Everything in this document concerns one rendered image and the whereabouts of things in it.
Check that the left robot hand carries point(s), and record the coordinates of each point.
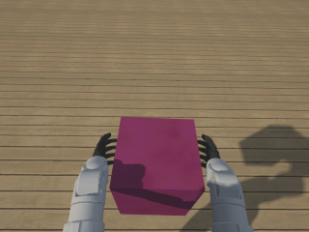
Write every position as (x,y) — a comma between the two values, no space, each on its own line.
(102,149)

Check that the right robot forearm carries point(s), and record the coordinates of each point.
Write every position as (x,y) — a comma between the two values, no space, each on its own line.
(227,201)

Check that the carton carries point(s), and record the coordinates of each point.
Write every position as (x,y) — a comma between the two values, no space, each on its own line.
(157,169)

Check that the left robot forearm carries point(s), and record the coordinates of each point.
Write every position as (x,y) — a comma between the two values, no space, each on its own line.
(88,197)

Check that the right robot hand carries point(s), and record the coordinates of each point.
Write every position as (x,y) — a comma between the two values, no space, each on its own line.
(211,151)

